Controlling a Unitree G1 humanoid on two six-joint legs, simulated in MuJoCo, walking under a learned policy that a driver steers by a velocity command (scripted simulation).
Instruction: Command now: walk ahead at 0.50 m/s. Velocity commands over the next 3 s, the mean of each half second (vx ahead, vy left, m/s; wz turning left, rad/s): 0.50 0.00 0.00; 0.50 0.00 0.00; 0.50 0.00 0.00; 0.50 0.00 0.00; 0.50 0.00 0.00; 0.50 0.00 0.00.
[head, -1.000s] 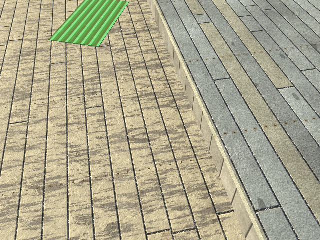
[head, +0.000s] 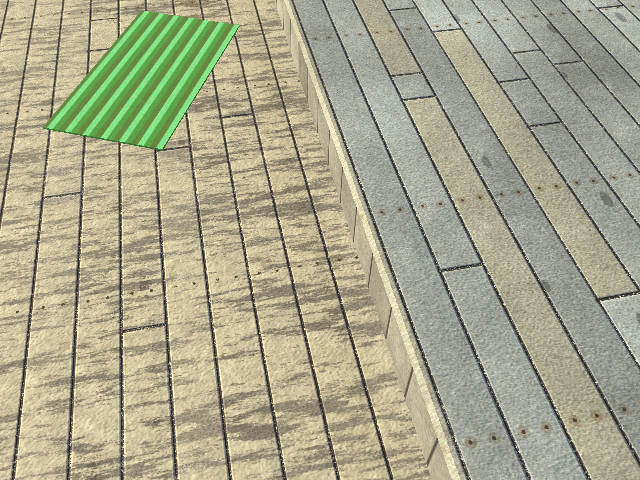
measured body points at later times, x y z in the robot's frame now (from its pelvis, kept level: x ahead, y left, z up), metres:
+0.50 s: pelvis +0.28 -0.04 +0.00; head +0.29 -0.05 +0.45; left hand +0.25 +0.21 -0.14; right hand +0.34 -0.28 -0.15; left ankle +0.29 +0.11 -0.66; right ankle +0.28 -0.10 -0.75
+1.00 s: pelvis +0.55 +0.05 -0.01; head +0.57 +0.06 +0.44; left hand +0.57 +0.29 -0.16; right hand +0.61 -0.20 -0.14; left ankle +0.59 +0.11 -0.75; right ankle +0.46 -0.08 -0.64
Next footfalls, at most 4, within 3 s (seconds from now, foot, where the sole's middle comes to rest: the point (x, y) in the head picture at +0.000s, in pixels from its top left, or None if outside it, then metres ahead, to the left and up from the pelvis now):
0.28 right None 0.32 -0.10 -0.78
0.84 left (270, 416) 0.63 0.11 -0.78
1.42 right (328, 311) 0.90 -0.02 -0.78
1.98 left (241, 216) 1.22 0.21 -0.78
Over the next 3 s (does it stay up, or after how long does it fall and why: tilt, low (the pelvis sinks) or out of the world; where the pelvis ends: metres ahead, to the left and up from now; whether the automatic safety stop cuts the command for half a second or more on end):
stays up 1.56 0.18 0.00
